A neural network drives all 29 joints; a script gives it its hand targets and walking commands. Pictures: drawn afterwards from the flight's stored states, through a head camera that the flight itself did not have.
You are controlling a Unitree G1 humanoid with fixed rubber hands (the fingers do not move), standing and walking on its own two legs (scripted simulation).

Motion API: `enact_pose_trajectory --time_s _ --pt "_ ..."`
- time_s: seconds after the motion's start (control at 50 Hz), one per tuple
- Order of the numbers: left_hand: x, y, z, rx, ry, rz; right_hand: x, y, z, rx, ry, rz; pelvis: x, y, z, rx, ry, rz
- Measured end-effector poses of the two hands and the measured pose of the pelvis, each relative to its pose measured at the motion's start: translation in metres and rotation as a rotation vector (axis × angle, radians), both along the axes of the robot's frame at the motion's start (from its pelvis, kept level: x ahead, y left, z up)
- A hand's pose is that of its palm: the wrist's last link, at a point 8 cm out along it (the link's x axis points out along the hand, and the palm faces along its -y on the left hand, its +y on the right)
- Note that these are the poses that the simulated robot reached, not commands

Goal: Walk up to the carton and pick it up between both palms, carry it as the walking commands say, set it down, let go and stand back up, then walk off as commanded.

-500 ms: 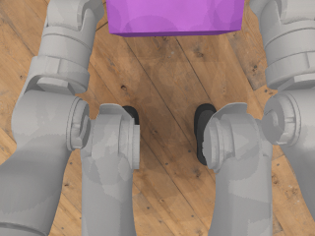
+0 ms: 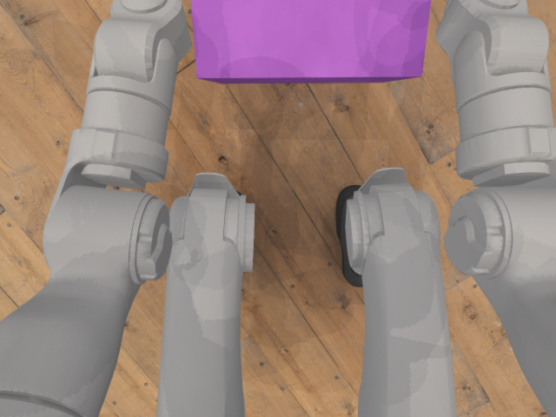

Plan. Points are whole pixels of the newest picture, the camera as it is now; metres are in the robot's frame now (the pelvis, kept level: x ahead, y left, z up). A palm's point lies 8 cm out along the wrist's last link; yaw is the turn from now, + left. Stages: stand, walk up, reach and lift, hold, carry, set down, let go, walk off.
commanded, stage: reach and lift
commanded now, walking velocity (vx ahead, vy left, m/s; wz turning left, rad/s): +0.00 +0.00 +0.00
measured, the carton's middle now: (305, 7) +0.54 -0.02 -0.21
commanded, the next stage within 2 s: none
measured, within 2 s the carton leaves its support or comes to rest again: neither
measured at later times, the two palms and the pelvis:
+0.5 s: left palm out of the picture +0.53 +0.14 -0.06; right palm out of the picture +0.52 -0.18 -0.05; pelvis -0.01 +0.00 +0.04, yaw +0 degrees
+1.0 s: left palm out of the picture +0.51 +0.14 +0.02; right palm out of the picture +0.50 -0.17 +0.02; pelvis -0.02 +0.00 +0.09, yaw +0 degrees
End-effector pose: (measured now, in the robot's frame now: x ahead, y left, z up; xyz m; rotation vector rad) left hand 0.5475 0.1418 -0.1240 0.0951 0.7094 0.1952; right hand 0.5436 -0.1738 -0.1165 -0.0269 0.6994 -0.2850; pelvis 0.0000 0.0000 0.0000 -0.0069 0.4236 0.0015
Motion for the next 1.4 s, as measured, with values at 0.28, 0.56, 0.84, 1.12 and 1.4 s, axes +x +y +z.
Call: enact_pose_trajectory --time_s 0.28,0.56,0.84,1.12,1.4 --pt "-0.004 -0.006 0.040 -0.005 -0.033 0.007 -0.002 -0.006 0.042 -0.003 -0.034 0.004 -0.008 -0.003 0.019 0.011 -0.026 -0.015" --pt "-0.018 -0.004 0.077 -0.012 -0.014 0.014 -0.020 -0.004 0.074 -0.003 -0.014 0.003 -0.012 -0.003 0.050 0.018 -0.056 -0.013" --pt "-0.028 -0.007 0.120 -0.004 -0.033 0.011 -0.026 -0.007 0.120 -0.001 -0.033 0.005 -0.017 -0.003 0.076 0.013 -0.099 -0.020" --pt "-0.042 -0.001 0.163 -0.008 -0.028 0.018 -0.043 0.000 0.158 -0.003 -0.027 0.007 -0.023 0.001 0.107 0.005 -0.143 -0.012" --pt "-0.052 -0.004 0.203 -0.001 -0.034 -0.001 -0.055 -0.004 0.202 -0.016 -0.031 0.003 -0.023 0.002 0.140 0.002 -0.186 -0.020"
